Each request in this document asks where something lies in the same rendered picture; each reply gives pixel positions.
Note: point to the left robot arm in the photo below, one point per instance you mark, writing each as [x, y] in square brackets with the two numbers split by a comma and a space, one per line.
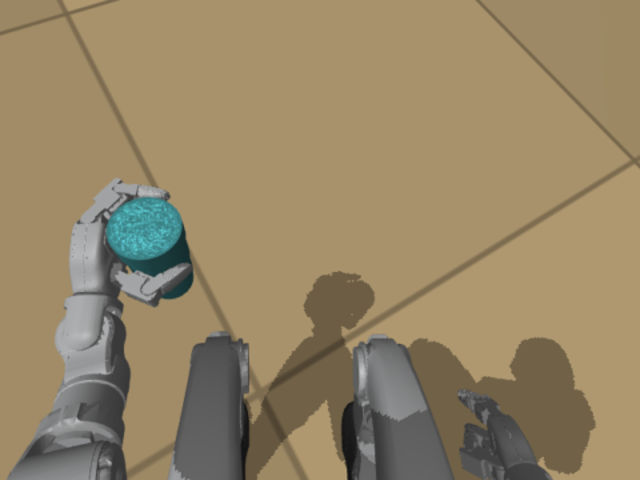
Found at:
[82, 437]

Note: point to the right robot hand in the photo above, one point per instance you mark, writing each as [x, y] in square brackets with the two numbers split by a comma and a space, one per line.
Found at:
[488, 454]

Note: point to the right robot foot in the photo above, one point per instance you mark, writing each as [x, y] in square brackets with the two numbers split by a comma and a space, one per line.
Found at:
[349, 442]

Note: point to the cup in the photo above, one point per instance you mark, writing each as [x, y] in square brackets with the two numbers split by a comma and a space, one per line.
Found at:
[148, 235]

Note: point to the right robot arm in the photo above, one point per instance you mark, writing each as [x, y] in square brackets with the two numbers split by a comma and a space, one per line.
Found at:
[526, 471]

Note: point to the left robot hand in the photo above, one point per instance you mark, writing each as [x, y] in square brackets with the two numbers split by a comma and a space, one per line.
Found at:
[93, 264]

